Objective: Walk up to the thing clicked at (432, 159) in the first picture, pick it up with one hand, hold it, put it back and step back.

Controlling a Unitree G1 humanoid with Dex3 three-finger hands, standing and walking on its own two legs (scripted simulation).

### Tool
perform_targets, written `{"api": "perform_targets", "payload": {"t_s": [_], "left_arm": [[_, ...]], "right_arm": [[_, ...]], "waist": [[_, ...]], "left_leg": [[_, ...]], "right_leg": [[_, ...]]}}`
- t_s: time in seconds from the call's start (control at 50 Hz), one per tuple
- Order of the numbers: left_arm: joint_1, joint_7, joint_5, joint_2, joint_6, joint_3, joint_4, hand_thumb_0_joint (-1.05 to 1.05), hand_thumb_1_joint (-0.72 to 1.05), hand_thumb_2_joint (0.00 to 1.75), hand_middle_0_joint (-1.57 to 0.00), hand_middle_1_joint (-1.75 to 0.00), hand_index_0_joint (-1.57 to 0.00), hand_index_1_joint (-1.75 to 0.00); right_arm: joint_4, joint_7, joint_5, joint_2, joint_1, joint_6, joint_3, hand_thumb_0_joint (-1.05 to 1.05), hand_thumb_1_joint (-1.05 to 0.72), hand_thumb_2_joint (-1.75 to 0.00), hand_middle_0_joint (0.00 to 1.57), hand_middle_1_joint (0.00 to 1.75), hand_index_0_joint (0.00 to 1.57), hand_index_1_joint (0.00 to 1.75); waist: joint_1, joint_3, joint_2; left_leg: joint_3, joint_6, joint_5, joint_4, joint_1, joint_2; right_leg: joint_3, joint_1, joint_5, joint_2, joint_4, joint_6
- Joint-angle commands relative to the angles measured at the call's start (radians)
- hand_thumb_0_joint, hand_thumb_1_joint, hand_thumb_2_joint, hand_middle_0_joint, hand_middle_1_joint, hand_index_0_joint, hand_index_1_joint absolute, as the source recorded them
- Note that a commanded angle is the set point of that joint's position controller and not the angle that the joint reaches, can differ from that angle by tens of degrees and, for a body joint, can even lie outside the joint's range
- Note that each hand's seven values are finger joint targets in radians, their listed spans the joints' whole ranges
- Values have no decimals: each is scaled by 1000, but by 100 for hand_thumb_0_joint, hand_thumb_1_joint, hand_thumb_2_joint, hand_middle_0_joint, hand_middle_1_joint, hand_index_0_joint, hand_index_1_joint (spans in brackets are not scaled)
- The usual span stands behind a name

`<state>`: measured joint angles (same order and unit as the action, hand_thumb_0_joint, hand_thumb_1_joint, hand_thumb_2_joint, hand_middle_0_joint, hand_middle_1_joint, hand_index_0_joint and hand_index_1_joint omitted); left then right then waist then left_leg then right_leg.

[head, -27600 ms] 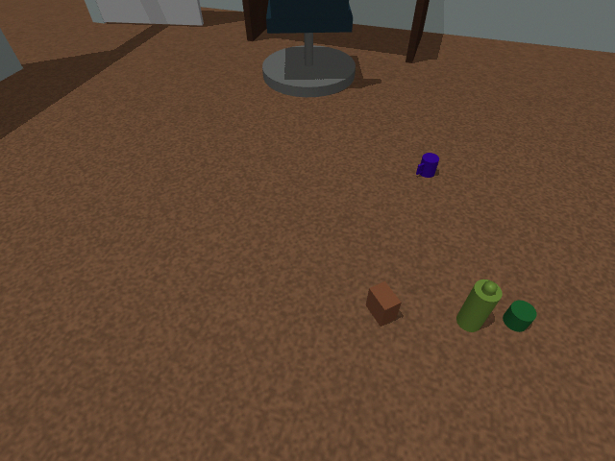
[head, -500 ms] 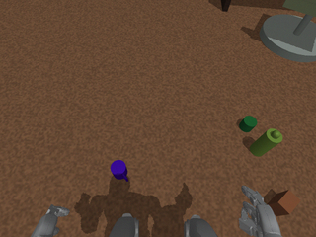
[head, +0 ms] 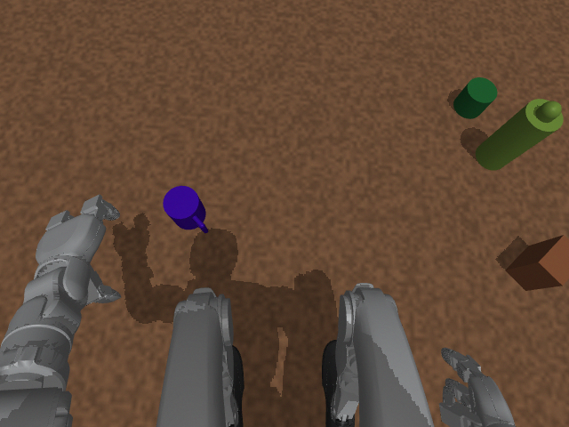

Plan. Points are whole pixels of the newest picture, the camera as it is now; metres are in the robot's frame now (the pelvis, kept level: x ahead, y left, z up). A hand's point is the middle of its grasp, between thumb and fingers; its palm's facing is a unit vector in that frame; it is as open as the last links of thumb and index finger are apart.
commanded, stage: rise first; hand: left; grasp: from above
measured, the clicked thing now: (190, 213) +0.52 +0.23 -0.42
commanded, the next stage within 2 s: none
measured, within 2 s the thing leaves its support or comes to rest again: neither
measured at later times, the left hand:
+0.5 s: hand (127, 232) +0.43 +0.29 -0.24, palm faces -0.48 -0.07 -0.88, open 14.1 cm
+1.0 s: hand (142, 221) +0.46 +0.29 -0.28, palm faces -0.46 -0.03 -0.89, open 14.1 cm
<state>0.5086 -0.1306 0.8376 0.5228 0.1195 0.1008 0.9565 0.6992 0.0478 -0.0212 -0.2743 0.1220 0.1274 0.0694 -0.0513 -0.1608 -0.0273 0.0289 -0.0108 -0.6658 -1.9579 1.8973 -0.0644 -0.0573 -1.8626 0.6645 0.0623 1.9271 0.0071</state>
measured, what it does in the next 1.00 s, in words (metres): lowers itself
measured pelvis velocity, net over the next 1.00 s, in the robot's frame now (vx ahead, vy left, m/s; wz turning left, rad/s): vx -0.01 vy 0.01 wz -0.08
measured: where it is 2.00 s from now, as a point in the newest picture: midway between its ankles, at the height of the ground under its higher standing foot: (284, 409)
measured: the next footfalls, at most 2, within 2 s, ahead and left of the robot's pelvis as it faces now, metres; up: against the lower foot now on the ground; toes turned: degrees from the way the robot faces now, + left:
none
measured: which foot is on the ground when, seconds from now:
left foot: down 0.00-1.00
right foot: down 0.00-1.00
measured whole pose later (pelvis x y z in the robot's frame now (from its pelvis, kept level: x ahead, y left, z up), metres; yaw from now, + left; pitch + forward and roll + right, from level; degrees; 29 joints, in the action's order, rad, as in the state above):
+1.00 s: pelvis -0.01 +0.01 -0.12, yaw -4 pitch +35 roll -7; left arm 0.94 -0.36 1.28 0.75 0.25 0.12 1.39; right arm 0.74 0.12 -0.14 -0.27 0.15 0.04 0.00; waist -0.20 -0.06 0.01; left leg 0.09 -0.04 -0.69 -2.35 2.28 -0.07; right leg -0.08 -2.21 0.67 0.05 2.27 -0.01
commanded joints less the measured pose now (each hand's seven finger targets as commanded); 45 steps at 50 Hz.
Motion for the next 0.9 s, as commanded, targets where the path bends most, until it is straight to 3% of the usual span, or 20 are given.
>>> {"api": "perform_targets", "payload": {"t_s": [0.0,0.08,0.16,0.22,0.26,0.28,0.3,0.34,0.42,0.48,0.52,0.54,0.62,0.68,0.7,0.72,0.76,0.8,0.84,0.88], "left_arm": [[278,-47,70,308,65,56,-64,0,-54,103,-5,-111,-5,-110],[376,-80,140,388,89,78,-29,0,-55,104,-4,-109,-5,-109],[418,-120,199,382,95,63,38,0,-55,103,-5,-107,-5,-106],[491,-140,251,422,99,65,59,0,-56,103,-5,-104,-5,-104],[481,-151,269,379,98,38,121,0,-55,102,-6,-104,-6,-103],[545,-158,278,408,106,45,69,0,-55,102,-6,-103,-6,-103],[533,-163,291,429,104,54,116,0,-55,102,-6,-103,-6,-102],[547,-170,306,412,108,34,145,0,-55,101,-6,-103,-6,-102],[599,-182,349,438,121,36,164,0,-55,101,-6,-102,-6,-101],[622,-190,365,418,134,24,175,0,-54,99,-6,-103,-7,-102],[665,-200,387,452,144,36,157,0,-54,100,-6,-103,-7,-101],[608,-202,394,450,139,40,234,0,-54,99,-6,-103,-8,-102],[674,-223,420,489,156,50,220,0,-54,99,-7,-103,-8,-102],[680,-237,421,464,157,44,245,0,-53,99,-6,-104,-8,-102],[716,-242,418,494,158,51,229,0,-54,99,-6,-104,-7,-102],[681,-245,422,483,153,52,272,0,-54,99,-6,-104,-7,-102],[721,-256,425,495,151,52,251,0,-54,99,-6,-104,-7,-103],[694,-258,431,475,142,47,295,0,-54,99,-6,-104,-7,-103],[748,-262,428,507,143,57,257,0,-54,99,-6,-104,-7,-103],[696,-263,432,490,131,48,322,0,-54,99,-6,-105,-7,-103]], "right_arm": [[-67,-9,-3,-179,125,15,64,0,-87,-90,20,30,20,30],[-48,-6,-15,-189,148,-15,60,0,-87,-90,20,30,20,30],[-30,3,-28,-194,156,-46,53,0,-89,-90,20,30,20,30],[-19,7,-36,-210,169,-61,56,0,-90,-90,20,30,20,30],[-4,14,-43,-213,183,-67,48,0,-91,-91,20,30,20,30],[-8,16,-45,-211,180,-70,50,0,-91,-90,20,30,20,30],[7,16,-48,-215,192,-74,50,0,-91,-90,20,30,20,30],[9,24,-55,-215,196,-78,43,0,-91,-91,20,30,20,30],[24,32,-63,-226,211,-85,40,0,-91,-91,20,30,20,30],[25,39,-73,-233,214,-89,38,0,-91,-91,20,30,20,30],[24,44,-78,-236,220,-91,36,0,-91,-91,20,30,20,30],[34,47,-80,-231,228,-94,29,0,-92,-91,20,30,20,30],[34,54,-92,-226,233,-100,28,0,-92,-91,20,30,20,30],[32,59,-102,-228,238,-97,24,0,-91,-91,20,30,20,30],[35,58,-102,-227,234,-95,24,0,-91,-91,20,30,20,30],[29,58,-105,-230,234,-93,21,0,-91,-91,20,30,20,30],[32,60,-106,-227,229,-91,18,0,-91,-91,20,30,20,30],[34,61,-111,-233,242,-89,16,0,-91,-91,20,30,20,30],[34,62,-110,-233,238,-88,17,0,-91,-90,20,30,20,30],[35,65,-111,-231,244,-86,9,0,-91,-91,20,30,20,30]], "waist": [[-17,-612,-25],[-27,-630,-69],[-47,-596,-95],[-56,-607,-168],[-77,-558,-159],[-74,-596,-183],[-75,-598,-167],[-92,-557,-165],[-103,-575,-213],[-115,-575,-223],[-118,-597,-245],[-118,-574,-219],[-121,-593,-200],[-137,-585,-180],[-130,-598,-190],[-131,-586,-180],[-127,-599,-211],[-140,-585,-191],[-137,-602,-223],[-145,-566,-198]], "left_leg": [[-20,-16,103,163,-323,60],[-13,-17,93,121,-292,58],[8,-18,90,96,-280,54],[27,-8,88,87,-308,50],[41,-6,100,72,-296,48],[30,-8,108,57,-292,50],[31,-10,104,44,-286,50],[32,-11,85,30,-255,50],[44,-4,115,10,-280,47],[53,0,146,-11,-287,44],[53,1,171,-26,-289,46],[55,0,175,-34,-280,47],[15,-16,161,-86,-208,53],[13,-20,154,-101,-184,51],[7,-22,145,-105,-173,52],[9,-21,148,-110,-170,51],[11,-19,151,-114,-169,49],[20,-18,161,-118,-172,47],[19,-18,153,-121,-169,45],[18,-21,151,-128,-146,46]], "right_leg": [[16,301,-82,-55,-231,21],[-1,248,-79,-57,-175,25],[-28,156,-88,-59,-115,28],[-43,82,-95,-59,-64,36],[-54,42,-111,-55,-40,34],[-50,51,-120,-58,-36,36],[-51,41,-113,-58,-31,35],[-52,24,-104,-54,-21,32],[-59,-21,-127,-52,20,35],[-67,-50,-149,-48,46,32],[-66,-53,-167,-47,64,33],[-68,-58,-164,-48,68,32],[-55,-10,-175,-57,56,27],[-61,-15,-171,-59,62,23],[-58,-6,-165,-61,62,24],[-60,-11,-167,-60,66,22],[-62,-16,-172,-63,83,26],[-69,-33,-181,-62,91,26],[-70,-34,-177,-63,97,28],[-70,-29,-179,-63,96,25]]}}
